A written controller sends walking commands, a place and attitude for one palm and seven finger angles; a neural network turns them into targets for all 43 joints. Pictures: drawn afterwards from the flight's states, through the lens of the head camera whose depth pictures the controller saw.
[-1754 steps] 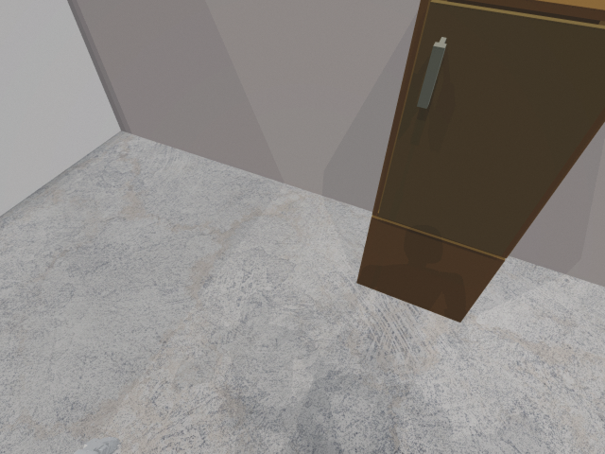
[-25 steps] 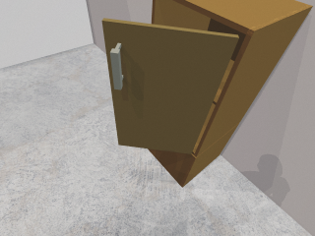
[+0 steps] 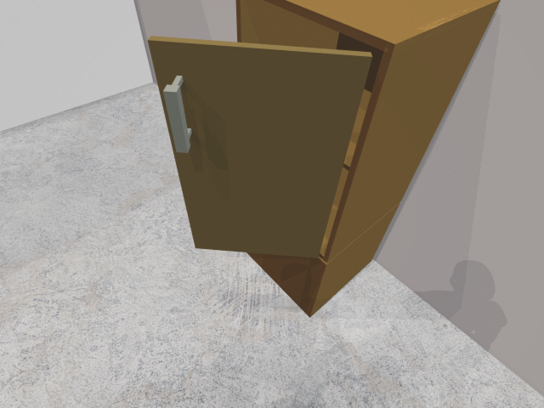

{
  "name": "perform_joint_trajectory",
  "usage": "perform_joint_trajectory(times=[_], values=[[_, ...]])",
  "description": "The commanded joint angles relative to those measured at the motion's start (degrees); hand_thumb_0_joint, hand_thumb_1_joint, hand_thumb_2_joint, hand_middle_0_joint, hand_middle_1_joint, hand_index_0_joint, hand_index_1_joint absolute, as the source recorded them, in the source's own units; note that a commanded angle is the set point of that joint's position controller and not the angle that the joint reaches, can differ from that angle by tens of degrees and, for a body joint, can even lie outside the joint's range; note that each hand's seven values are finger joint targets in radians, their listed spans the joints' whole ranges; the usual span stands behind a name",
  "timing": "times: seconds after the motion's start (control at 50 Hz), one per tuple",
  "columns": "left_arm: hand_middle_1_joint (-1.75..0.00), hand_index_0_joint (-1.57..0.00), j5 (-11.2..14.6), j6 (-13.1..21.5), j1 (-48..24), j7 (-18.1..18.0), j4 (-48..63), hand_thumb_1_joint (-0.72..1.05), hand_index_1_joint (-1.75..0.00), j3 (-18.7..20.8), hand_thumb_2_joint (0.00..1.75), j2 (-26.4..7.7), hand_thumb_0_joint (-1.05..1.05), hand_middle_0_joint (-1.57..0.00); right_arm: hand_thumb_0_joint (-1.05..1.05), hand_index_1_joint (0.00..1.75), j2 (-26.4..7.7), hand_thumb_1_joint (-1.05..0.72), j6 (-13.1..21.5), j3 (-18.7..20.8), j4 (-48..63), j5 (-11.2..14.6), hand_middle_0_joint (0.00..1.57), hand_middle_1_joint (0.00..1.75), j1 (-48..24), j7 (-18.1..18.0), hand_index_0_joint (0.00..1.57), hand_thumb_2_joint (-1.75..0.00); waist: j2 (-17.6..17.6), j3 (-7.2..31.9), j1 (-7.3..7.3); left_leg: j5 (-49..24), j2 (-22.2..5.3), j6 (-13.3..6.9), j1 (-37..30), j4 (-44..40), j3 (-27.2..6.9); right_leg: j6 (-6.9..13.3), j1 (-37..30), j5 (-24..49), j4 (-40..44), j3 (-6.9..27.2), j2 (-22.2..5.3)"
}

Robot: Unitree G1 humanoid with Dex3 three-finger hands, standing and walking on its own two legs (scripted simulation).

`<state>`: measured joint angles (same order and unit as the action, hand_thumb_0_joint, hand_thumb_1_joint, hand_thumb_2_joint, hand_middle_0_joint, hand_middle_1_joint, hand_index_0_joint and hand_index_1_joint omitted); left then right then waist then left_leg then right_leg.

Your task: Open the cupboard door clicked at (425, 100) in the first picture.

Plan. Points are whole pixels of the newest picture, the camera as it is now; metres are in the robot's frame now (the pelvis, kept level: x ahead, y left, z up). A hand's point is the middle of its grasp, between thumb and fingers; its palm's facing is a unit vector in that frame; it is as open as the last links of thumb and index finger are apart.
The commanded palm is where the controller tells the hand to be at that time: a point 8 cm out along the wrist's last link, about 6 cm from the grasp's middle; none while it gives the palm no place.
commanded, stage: come to a stop and stand still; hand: left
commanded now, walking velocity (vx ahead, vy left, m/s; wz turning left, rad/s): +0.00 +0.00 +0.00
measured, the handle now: (180, 114) +0.56 +0.21 +0.13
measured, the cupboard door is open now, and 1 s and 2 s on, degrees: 44 44 44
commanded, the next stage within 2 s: look again from close up in 0.22 s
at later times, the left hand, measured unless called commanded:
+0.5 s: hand out of the picture -0.02 +0.18 -0.17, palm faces +0.04 -0.98 -0.20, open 7.4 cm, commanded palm none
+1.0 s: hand out of the picture +0.05 +0.26 -0.15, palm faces +0.08 -0.96 -0.26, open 7.4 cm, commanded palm +0.08 +0.31 -0.06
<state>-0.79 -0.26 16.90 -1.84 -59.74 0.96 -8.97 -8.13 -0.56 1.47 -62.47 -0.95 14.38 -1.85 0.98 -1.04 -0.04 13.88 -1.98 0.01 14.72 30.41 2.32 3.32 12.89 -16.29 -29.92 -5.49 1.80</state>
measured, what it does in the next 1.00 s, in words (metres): shifts its weight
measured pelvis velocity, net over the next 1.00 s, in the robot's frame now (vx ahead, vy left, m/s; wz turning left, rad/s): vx -0.02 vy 0.05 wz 0.00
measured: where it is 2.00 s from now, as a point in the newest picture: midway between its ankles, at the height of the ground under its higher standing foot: outside the picture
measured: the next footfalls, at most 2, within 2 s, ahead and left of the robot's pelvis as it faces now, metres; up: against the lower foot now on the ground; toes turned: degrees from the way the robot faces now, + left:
none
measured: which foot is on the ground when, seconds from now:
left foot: down 0.00-1.00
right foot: down 0.00-1.00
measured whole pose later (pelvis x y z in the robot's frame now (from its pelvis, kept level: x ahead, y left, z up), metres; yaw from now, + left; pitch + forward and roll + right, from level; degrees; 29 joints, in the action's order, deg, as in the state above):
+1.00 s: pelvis -0.02 +0.05 +0.01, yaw +0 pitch -3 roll -1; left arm 0.8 -2.1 15.7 -1.2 -50.4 2.6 -14.7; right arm -14.7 1.2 0.3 -56.2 0.0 11.5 -0.4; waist 0.3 -0.6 -0.2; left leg 10.5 1.8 -3.5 12.5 25.4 4.2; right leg -0.5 11.0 -11.6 -25.3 -3.8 -1.8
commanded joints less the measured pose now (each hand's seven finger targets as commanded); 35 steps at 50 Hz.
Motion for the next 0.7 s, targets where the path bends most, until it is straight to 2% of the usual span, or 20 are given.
perform_joint_trajectory(times=[0.0, 0.06, 0.1, 0.2, 0.28, 0.3, 0.32, 0.34, 0.36, 0.4, 0.42, 0.46, 0.48, 0.5, 0.52, 0.54, 0.58, 0.6, 0.68], values=[[-0.30, -0.20, 0.30, 1.02, 4.60, 0.20, 0.30, 0.90, -0.30, 0.30, 0.90, -3.99, 0.00, -0.20, 0.00, 0.30, -3.88, -0.90, 1.73, -0.90, 0.80, 0.15, 0.20, 0.30, 1.08, -0.17, 0.20, -0.90, -7.55, -2.30, -1.94, -4.00, -5.98, -2.28, 2.77, -12.06, -7.25, -1.43, -3.98, 6.07, 9.50, 8.14, -6.75], [-0.30, -0.20, 0.42, 1.47, 5.14, 0.31, -1.41, 0.90, -0.30, -0.15, 0.90, -3.92, 0.00, -0.20, 0.00, 0.30, -3.50, -0.90, 1.72, -1.14, -0.23, 0.24, 0.20, 0.30, 2.80, -0.20, 0.20, -0.90, -2.52, -1.44, -1.14, -2.61, -4.18, -1.21, 0.17, -11.77, -5.26, -0.95, -3.84, 5.63, 11.72, 8.71, -7.75], [-0.30, -0.20, 0.28, 1.52, 5.11, 0.26, -1.81, 0.90, -0.30, -0.31, 0.90, -3.77, 0.00, -0.20, 0.00, 0.30, -3.06, -0.90, 1.52, -1.20, -0.95, 0.31, 0.20, 0.30, 3.89, -0.22, 0.20, -0.90, -0.87, -3.06, -0.82, -1.32, -3.91, -1.00, -0.41, -12.04, -4.46, -0.93, -2.49, 3.05, 13.45, 8.74, -7.84], [-0.30, -0.20, 0.26, 1.65, 6.17, 0.06, -2.58, 0.90, -0.30, -0.46, 0.90, -3.13, 0.00, -0.20, 0.00, 0.30, -2.29, -0.90, 1.26, -1.37, -1.91, 0.28, 0.20, 0.30, 5.85, -0.16, 0.20, -0.90, 0.77, -4.42, -0.43, -0.22, -2.99, -0.88, -0.89, -11.58, -3.76, -0.81, -0.35, -1.50, 15.26, 9.32, -8.08], [-0.30, -0.20, 0.33, 1.73, 7.22, -0.05, -2.99, 0.90, -0.30, -0.42, 0.90, -2.20, 0.00, -0.20, 0.00, 0.30, -1.62, -0.90, 1.31, -1.48, -2.36, 0.13, 0.20, 0.30, 7.21, -0.18, 0.20, -0.90, -0.49, -4.81, -0.32, -0.08, -2.63, -0.88, -0.67, -11.23, -3.61, -0.58, 0.97, -2.66, 15.02, 9.58, -8.11], [-0.30, -0.20, -0.81, 2.79, 3.94, -0.60, 2.43, 0.90, -0.30, -0.79, 0.90, -14.66, 0.00, -0.20, 0.00, 0.30, -11.60, -0.90, 1.56, 0.32, 5.14, -0.95, 0.20, 0.30, 2.49, 0.76, 0.20, -0.90, -5.94, -10.19, 2.44, -7.26, -0.14, -0.78, 1.30, -7.60, -5.71, 0.12, 4.34, 2.73, 11.39, 8.62, -7.09], [-0.30, -0.20, -0.38, 2.99, 5.12, -0.91, 2.00, 0.90, -0.30, 0.50, 0.90, -9.11, 0.00, -0.20, 0.00, 0.30, -8.02, -0.90, 2.66, 1.00, 5.23, -0.57, 0.20, 0.30, 2.55, 0.23, 0.20, -0.90, -3.91, -1.74, 0.02, -0.54, -2.60, -1.06, 0.48, -3.99, -4.48, 0.05, 2.97, -4.20, 10.35, 10.83, -9.79], [-0.30, -0.20, -0.64, 3.23, 4.93, -0.82, 2.82, 0.90, -0.30, 0.41, 0.90, -9.31, 0.00, -0.20, 0.00, 0.30, -7.84, -0.90, 2.88, 1.37, 5.41, -0.48, 0.20, 0.30, 4.28, -0.05, 0.20, -0.90, -3.21, 4.11, 1.11, -1.65, -1.35, -1.39, -1.11, -0.84, -4.55, 0.96, 0.96, -2.24, 11.19, 12.87, -11.16], [-0.30, -0.20, -0.68, 3.09, 4.27, -0.74, 3.37, 0.90, -0.30, 0.92, 0.90, -8.84, 0.00, -0.20, 0.00, 0.30, -6.78, -0.90, 2.61, 1.45, 5.34, -0.34, 0.20, 0.30, 5.91, -0.16, 0.20, -0.90, 0.80, 4.68, 1.60, -0.27, -0.79, -1.34, -0.32, 0.59, -3.48, 1.52, 1.49, -4.37, 12.34, 13.73, -12.23], [-0.30, -0.20, -0.64, 2.59, 3.56, -0.80, 4.16, 0.90, -0.30, 1.08, 0.90, -8.05, 0.00, -0.20, 0.00, 0.30, -5.67, -0.90, 1.79, 1.26, 5.70, -0.55, 0.20, 0.30, 6.78, 0.23, 0.20, -0.90, 6.33, 0.27, 1.71, 1.36, -0.25, -1.75, 1.40, 2.36, -2.31, 2.21, 5.19, -10.15, 14.98, 14.76, -12.96], [-0.30, -0.20, -0.68, 2.58, 2.69, -0.87, 4.57, 0.90, -0.30, 1.50, 0.90, -8.66, 0.00, -0.20, 0.00, 0.30, -6.40, -0.90, 1.69, 1.62, 6.07, -0.43, 0.20, 0.30, 6.80, 0.34, 0.20, -0.90, 6.58, -1.92, 2.05, 0.86, -0.56, -2.04, 1.32, 2.58, -2.56, 2.56, 7.52, -11.29, 15.11, 14.51, -13.00], [-0.30, -0.20, -0.62, 2.53, 1.52, -0.81, 5.37, 0.90, -0.30, 2.03, 0.90, -9.78, 0.00, -0.20, 0.00, 0.30, -7.86, -0.90, 1.83, 1.86, 6.38, -0.26, 0.20, 0.30, 6.61, 0.38, 0.20, -0.90, 2.28, -4.18, 2.09, -0.29, -1.29, -2.30, 0.85, 0.23, -3.37, 2.67, 9.37, -10.75, 13.84, 13.23, -11.78], [-0.30, -0.20, -0.63, 2.47, 1.40, -0.75, 5.64, 0.90, -0.30, 2.16, 0.90, -10.14, 0.00, -0.20, 0.00, 0.30, -8.41, -0.90, 2.10, 1.88, 6.57, -0.27, 0.20, 0.30, 6.12, 0.38, 0.20, -0.90, -0.62, -4.57, 1.76, -0.94, -1.76, -2.40, 1.26, -2.08, -4.03, 2.30, 8.45, -8.36, 11.97, 11.81, -10.50], [-0.30, -0.20, -0.58, 2.26, 2.13, -0.71, 5.46, 0.90, -0.30, 1.65, 0.90, -9.11, 0.00, -0.20, 0.00, 0.30, -7.46, -0.90, 2.20, 1.27, 6.55, -0.40, 0.20, 0.30, 5.87, 0.50, 0.20, -0.90, -2.44, -4.71, 1.07, -1.05, -2.36, -2.52, 1.93, -4.51, -4.73, 1.67, 6.68, -6.05, 10.32, 10.30, -9.15], [-0.30, -0.20, -0.46, 2.22, 2.45, -0.61, 5.40, 0.90, -0.30, 1.69, 0.90, -9.52, 0.00, -0.20, 0.00, 0.30, -8.56, -0.90, 2.42, 1.25, 6.92, -0.35, 0.20, 0.30, 4.95, 0.46, 0.20, -0.90, -3.63, -4.94, 0.47, -1.44, -2.92, -2.84, 3.30, -6.16, -6.13, 1.06, 4.80, -3.40, 8.93, 9.55, -8.11], [-0.30, -0.20, -0.37, 2.21, 2.47, -0.53, 5.40, 0.90, -0.30, 1.74, 0.90, -10.18, 0.00, -0.20, 0.00, 0.30, -9.77, -0.90, 2.54, 1.35, 7.40, -0.29, 0.20, 0.30, 3.83, 0.43, 0.20, -0.90, -3.62, -5.15, -0.04, -1.06, -3.56, -3.10, 4.60, -7.43, -7.09, 0.59, 3.23, -1.61, 8.20, 8.93, -7.54], [-0.30, -0.20, -0.28, 2.36, 1.90, -0.35, 5.53, 0.90, -0.30, 1.81, 0.90, -11.21, 0.00, -0.20, 0.00, 0.30, -11.90, -0.90, 3.00, 1.43, 7.97, -0.21, 0.20, 0.30, 2.24, 0.38, 0.20, -0.90, -3.10, -2.56, -0.48, -4.72, -4.33, -3.46, 3.84, -8.21, -7.70, 0.26, -0.45, 4.00, 6.92, 8.10, -7.42], [-0.30, -0.20, -0.32, 2.28, 2.12, -0.28, 5.53, 0.90, -0.30, 1.48, 0.90, -10.48, 0.00, -0.20, 0.00, 0.30, -11.40, -0.90, 3.15, 0.97, 7.78, -0.30, 0.20, 0.30, 2.13, 0.44, 0.20, -0.90, -2.91, -1.29, -0.88, -6.56, -4.52, -3.46, 3.15, -8.36, -7.58, 0.09, -2.21, 5.97, 6.86, 7.77, -7.45], [-0.30, -0.20, -0.19, 2.03, -0.41, 0.05, 5.87, 0.90, -0.30, 1.38, 0.90, -12.42, 0.00, -0.20, 0.00, 0.30, -13.86, -0.90, 2.90, 1.00, 8.01, -0.27, 0.20, 0.30, -0.63, 0.72, 0.20, -0.90, -2.51, -1.44, -0.53, -2.93, -4.48, -3.05, 2.25, -10.52, -7.77, -0.51, -1.88, 4.28, 7.94, 8.01, -7.87]])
